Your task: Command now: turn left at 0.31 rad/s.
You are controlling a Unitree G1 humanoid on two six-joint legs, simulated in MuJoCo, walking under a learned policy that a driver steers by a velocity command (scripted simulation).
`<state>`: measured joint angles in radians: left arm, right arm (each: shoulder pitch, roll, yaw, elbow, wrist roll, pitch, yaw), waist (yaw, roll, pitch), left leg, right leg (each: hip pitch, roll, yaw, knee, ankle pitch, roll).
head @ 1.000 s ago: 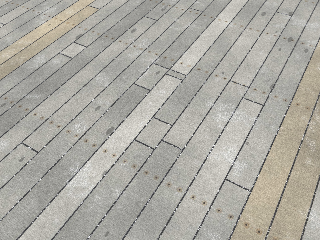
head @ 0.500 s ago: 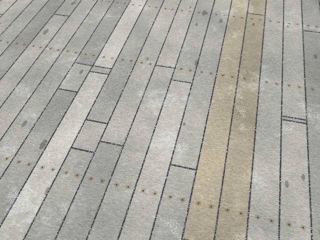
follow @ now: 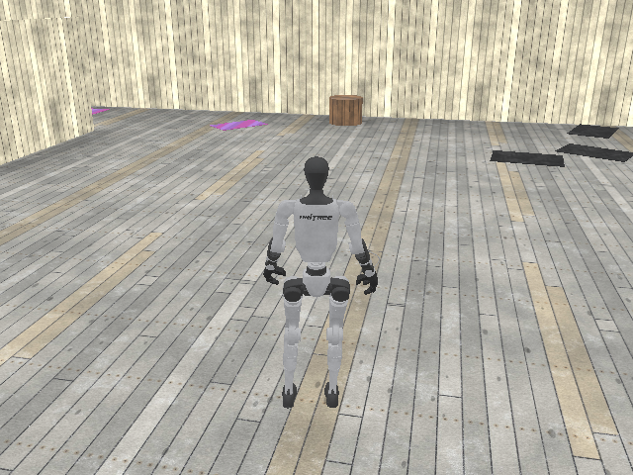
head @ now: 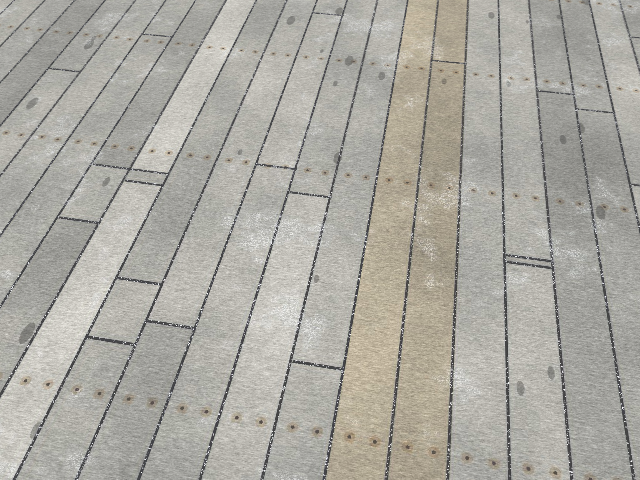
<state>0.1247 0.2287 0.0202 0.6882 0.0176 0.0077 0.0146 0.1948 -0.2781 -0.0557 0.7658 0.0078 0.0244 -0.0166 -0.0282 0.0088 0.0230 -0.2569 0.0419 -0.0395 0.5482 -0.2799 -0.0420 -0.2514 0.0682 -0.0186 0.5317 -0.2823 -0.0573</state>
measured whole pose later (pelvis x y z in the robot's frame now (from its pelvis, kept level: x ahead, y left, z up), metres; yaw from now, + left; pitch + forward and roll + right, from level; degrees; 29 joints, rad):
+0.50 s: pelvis -0.01 +0.03 +0.00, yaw +16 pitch +2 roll -1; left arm 0.19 0.30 0.09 0.67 -0.01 0.02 0.03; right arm 0.10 -0.28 -0.07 0.61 0.03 0.08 0.03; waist 0.04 -0.01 0.07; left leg -0.39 0.05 0.04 0.73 -0.37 -0.05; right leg -0.23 -0.10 -0.25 0.50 -0.29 0.01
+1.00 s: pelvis +0.09 +0.08 +0.01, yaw +15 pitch +3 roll +1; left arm 0.19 0.28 0.07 0.72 -0.02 -0.03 -0.03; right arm 0.32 -0.28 -0.07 0.76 0.00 -0.07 0.00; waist -0.05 -0.03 -0.02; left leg 0.04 -0.01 0.10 0.21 -0.28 0.01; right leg -0.62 -0.07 0.02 0.70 -0.07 0.01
